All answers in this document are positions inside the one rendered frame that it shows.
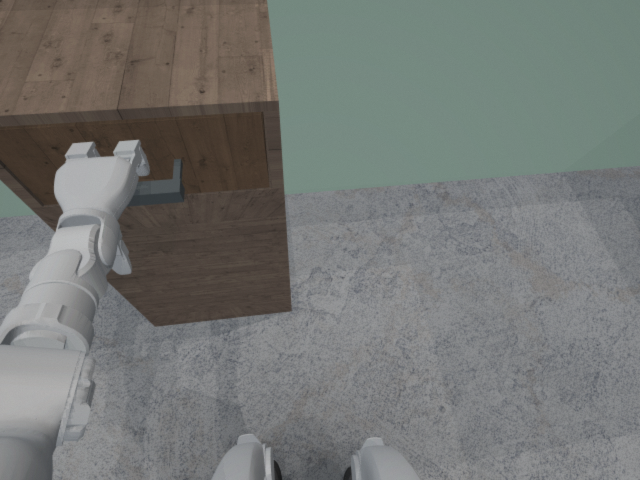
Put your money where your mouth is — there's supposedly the robot left hand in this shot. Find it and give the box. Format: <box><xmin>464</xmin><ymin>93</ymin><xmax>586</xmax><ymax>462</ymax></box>
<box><xmin>54</xmin><ymin>140</ymin><xmax>150</xmax><ymax>275</ymax></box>

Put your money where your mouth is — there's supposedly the robot thigh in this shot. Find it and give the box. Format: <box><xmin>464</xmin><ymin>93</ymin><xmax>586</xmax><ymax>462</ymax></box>
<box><xmin>211</xmin><ymin>442</ymin><xmax>275</xmax><ymax>480</ymax></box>
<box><xmin>351</xmin><ymin>445</ymin><xmax>421</xmax><ymax>480</ymax></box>

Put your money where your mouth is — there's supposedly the handle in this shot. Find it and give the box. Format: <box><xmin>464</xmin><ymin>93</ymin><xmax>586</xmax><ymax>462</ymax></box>
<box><xmin>127</xmin><ymin>159</ymin><xmax>185</xmax><ymax>207</ymax></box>

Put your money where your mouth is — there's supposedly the drawer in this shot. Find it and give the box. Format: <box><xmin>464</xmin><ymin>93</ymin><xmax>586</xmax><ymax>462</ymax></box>
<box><xmin>0</xmin><ymin>112</ymin><xmax>269</xmax><ymax>205</ymax></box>

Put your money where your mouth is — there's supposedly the cabinet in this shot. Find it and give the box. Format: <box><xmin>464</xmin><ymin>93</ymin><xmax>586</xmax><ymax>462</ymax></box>
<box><xmin>0</xmin><ymin>0</ymin><xmax>292</xmax><ymax>327</ymax></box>

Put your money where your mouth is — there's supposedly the left robot thigh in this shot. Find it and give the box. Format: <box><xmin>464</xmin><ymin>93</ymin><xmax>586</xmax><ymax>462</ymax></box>
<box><xmin>211</xmin><ymin>442</ymin><xmax>275</xmax><ymax>480</ymax></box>

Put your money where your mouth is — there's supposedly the robot left forearm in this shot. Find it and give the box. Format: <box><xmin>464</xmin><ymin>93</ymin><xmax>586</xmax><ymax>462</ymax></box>
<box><xmin>0</xmin><ymin>208</ymin><xmax>120</xmax><ymax>356</ymax></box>

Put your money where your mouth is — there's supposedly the right robot thigh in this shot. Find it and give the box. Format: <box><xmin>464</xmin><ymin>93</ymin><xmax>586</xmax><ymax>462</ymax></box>
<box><xmin>351</xmin><ymin>445</ymin><xmax>421</xmax><ymax>480</ymax></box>

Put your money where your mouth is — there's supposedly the robot left upper arm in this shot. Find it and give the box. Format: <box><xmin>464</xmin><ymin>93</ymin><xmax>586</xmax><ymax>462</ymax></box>
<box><xmin>0</xmin><ymin>345</ymin><xmax>96</xmax><ymax>480</ymax></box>

